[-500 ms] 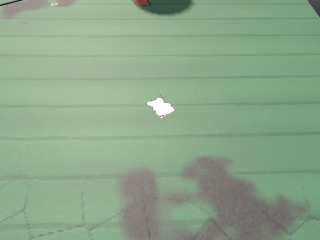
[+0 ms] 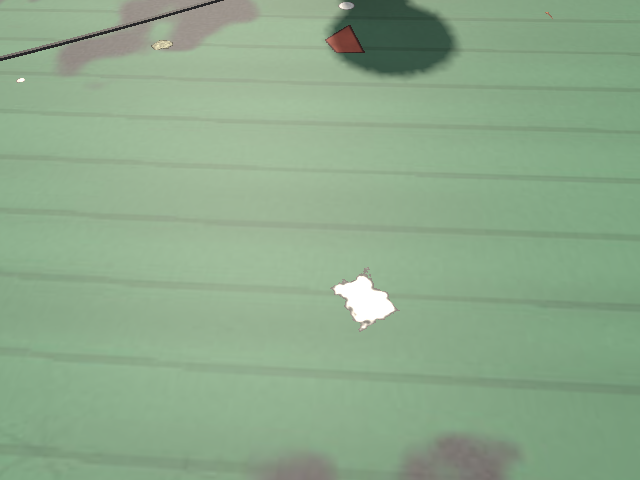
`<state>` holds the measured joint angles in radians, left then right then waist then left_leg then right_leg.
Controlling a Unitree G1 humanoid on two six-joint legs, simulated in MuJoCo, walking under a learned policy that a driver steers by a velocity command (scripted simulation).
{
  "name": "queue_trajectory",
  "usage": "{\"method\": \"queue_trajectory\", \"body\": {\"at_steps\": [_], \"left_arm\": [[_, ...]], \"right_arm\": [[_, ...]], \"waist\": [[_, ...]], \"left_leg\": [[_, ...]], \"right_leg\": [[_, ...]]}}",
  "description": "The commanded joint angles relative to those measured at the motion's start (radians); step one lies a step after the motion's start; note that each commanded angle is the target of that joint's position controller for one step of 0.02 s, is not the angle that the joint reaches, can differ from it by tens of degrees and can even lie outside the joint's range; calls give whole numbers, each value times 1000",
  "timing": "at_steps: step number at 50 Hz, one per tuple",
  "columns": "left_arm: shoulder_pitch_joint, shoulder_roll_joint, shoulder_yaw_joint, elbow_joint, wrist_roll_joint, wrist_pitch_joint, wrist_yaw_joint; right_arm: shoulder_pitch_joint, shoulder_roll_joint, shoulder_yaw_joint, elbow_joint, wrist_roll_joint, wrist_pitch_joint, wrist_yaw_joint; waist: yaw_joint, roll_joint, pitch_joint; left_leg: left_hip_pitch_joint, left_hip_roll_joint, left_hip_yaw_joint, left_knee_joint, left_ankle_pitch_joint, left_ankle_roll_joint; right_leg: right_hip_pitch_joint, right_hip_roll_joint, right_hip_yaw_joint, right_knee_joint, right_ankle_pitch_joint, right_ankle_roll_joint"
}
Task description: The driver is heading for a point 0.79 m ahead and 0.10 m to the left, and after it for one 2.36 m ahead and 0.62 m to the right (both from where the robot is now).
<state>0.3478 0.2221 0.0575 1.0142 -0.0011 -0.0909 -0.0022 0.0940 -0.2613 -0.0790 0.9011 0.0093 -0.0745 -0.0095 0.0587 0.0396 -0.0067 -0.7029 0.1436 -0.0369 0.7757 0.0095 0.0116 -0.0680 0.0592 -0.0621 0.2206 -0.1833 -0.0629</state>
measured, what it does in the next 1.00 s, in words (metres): walks ahead: left foot, then right foot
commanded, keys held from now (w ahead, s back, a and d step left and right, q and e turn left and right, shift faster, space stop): w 0.22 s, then no key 0.78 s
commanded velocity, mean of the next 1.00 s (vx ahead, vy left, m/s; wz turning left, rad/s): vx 0.22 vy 0.00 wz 0.00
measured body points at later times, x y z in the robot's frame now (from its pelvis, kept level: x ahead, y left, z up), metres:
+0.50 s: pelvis +0.25 +0.07 +0.00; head +0.29 +0.08 +0.44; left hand +0.37 +0.34 -0.14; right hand +0.31 -0.18 -0.14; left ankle +0.27 +0.15 -0.75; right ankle +0.34 -0.09 -0.70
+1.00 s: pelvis +0.33 +0.04 -0.01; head +0.35 +0.03 +0.43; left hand +0.44 +0.29 -0.15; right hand +0.37 -0.22 -0.16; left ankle +0.27 +0.15 -0.75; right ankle +0.37 -0.07 -0.75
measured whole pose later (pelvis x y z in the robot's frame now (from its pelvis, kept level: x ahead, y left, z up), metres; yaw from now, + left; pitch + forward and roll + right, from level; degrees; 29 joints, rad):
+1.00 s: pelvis +0.33 +0.04 -0.01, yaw +1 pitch +0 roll +0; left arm 0.09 0.21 0.06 1.04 0.00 -0.01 0.02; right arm 0.20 -0.23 -0.04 1.07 0.00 0.00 -0.03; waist -0.02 0.00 0.03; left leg -0.14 0.01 0.05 0.50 -0.36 0.00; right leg -0.31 0.00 -0.02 0.54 -0.23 -0.01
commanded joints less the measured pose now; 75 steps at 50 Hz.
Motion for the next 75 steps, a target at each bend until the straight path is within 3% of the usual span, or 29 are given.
{"method": "queue_trajectory", "body": {"at_steps": [1, 4, 7, 9, 10, 11, 12, 13, 14, 15, 16, 19, 22, 25, 28, 31, 32, 33, 34, 35, 36, 39, 43, 47, 60, 75], "left_arm": [[6, 164, 29, -42, -10, -10, 11], [59, 170, 33, -15, -14, 4, 12], [60, 186, 43, -5, -18, 19, 18], [16, 200, 47, -15, -20, 28, 20], [4, 176, 38, -22, -18, 32, 19], [21, 140, 21, -46, 2, 32, 19], [145, 4, -15, -42, 0, 10, 9], [82, 112, 8, -32, -19, -12, 5], [0, 155, 20, -57, -37, -23, 5], [-39, 151, 20, -61, -32, -22, 13], [-60, 145, 29, -60, -19, -12, 22], [-5, 80, 26, -46, -13, 31, 29], [-64, 65, 20, -69, 1, 47, 34], [-141, 72, 15, -80, 0, 56, 31], [-193, 92, 19, -86, -2, 67, 30], [-184, 104, 24, -74, 15, 64, 28], [-175, 143, 33, -70, 22, 62, 31], [-189, 193, 40, -77, 19, 63, 36], [-210, 155, 30, -64, 13, 69, 37], [-237, 113, 25, -63, 0, 73, 29], [-255, 99, 22, -65, 0, 75, 25], [-250, 113, 23, -49, 4, 64, 21], [-245, 109, 21, -24, 0, 64, 26], [-259, 107, 20, -11, -2, 73, 28], [-284, 94, 16, 23, 0, 96, 32], [-260, 87, 7, 58, 0, 100, 38]], "right_arm": [[-97, -25, 5, -66, 5, -11, 12], [-173, -30, 12, -96, 11, -16, 29], [-175, -56, 9, -115, 14, -26, 46], [-44, -103, -14, -84, 11, -30, 46], [126, -150, -40, -30, 7, -30, 41], [310, -229, -61, 6, -6, -27, 30], [332, -277, -65, 25, -11, -24, 38], [308, -181, -36, 10, -7, -26, 39], [216, -144, -23, -7, -9, -29, 35], [133, -121, -12, -26, -14, -31, 36], [88, -93, -5, -27, -18, -32, 39], [68, -58, 10, 0, -36, -36, 37], [45, -93, 7, 13, -34, -28, 15], [67, -118, 4, 33, -28, -9, 2], [86, -108, 10, 59, -24, 7, 0], [81, -82, 20, 75, -4, 20, -3], [123, -61, 26, 82, -12, 20, -4], [199, -50, 25, 94, -31, 17, -4], [261, -13, 32, 112, -30, 22, -9], [219, -27, 32, 108, -28, 31, -14], [173, -55, 27, 102, -21, 43, -19], [147, -70, 22, 104, -18, 66, -25], [143, -66, 21, 120, -13, 65, -24], [150, -58, 22, 140, -13, 72, -26], [189, -44, 33, 185, -17, 70, -34], [250, -12, 44, 204, -18, 58, -37]], "waist": [[-2, -94, 67], [21, -94, 94], [-5, -112, 87], [-88, -134, 5], [-162, -114, -97], [-209, 13, -252], [-128, 279, -360], [-160, 165, -338], [-145, 120, -213], [-107, 22, -148], [-81, -11, -98], [-14, 31, -84], [1, 42, -83], [-31, 46, -103], [-49, 47, -77], [-19, 20, -51], [-36, -34, -62], [-102, -119, -78], [-136, -209, -93], [-115, -194, -67], [-98, -161, -40], [-85, -111, -50], [-75, -76, -74], [-74, -52, -61], [-69, -43, 10], [-63, -39, 46]], "left_leg": [[41, -31, 38, -139, 109, -5], [14, -47, 40, -214, 69, 7], [47, -64, 40, -262, -35, 43], [257, -121, 89, -286, -81, 78], [494, -137, 97, -284, -59, 108], [812, 57, -129, -256, -45, 174], [1095, 265, -604, -393, -129, 333], [1061, 241, -619, -436, -70, 297], [932, 218, -445, -423, 127, 262], [783, 182, -308, -424, 322, 244], [660, 149, -218, -445, 415, 233], [498, 99, -92, -496, 538, 229], [465, 67, -5, -508, 584, 225], [477, 48, 29, -513, 515, 203], [497, 59, 4, -507, 342, 197], [481, 20, -8, -431, 107, 139], [462, -26, 4, -386, -13, 94], [408, -100, 45, -343, -178, 53], [398, -129, 67, -355, -303, 23], [431, -129, 73, -367, -296, 10], [437, -126, 76, -364, -278, 8], [467, -107, 61, -358, -190, 17], [494, -97, 59, -342, -107, 11], [499, -95, 62, -339, -110, 6], [458, -89, 64, -373, -230, 0], [428, -91, 65, -406, -314, 3]], "right_leg": [[-51, -247, 114, -114, 183, -132], [55, -287, 116, -74, 194, -132], [143, -332, 128, -4, 298, -112], [146, -310, 97, 146, 586, -83], [77, -254, 57, 340, 648, -54], [-144, -188, 8, 670, 354, -18], [-521, 12, 53, 996, -345, 45], [-605, -29, 191, 1107, -415, 34], [-643, -68, 172, 1132, -354, 28], [-597, -120, 140, 1093, -282, 36], [-551, -146, 128, 1034, -247, 43], [-402, -171, 122, 901, -189, 52], [-373, -168, 106, 676, -69, 75], [-303, -144, 80, 510, 63, 83], [-281, -136, 85, 420, 66, 76], [-170, -121, 76, 223, 177, 40], [-97, -170, 126, 196, 379, 22], [-27, -229, 176, 238, 529, -14], [-30, -255, 205, 242, 463, -70], [-86, -226, 199, 226, 320, -63], [-125, -196, 179, 218, 247, -36], [-118, -160, 142, 245, 302, -10], [-79, -152, 129, 278, 398, -22], [-78, -144, 121, 282, 377, -26], [-95, -115, 101, 248, 202, -5], [-114, -103, 100, 216, 83, 7]]}}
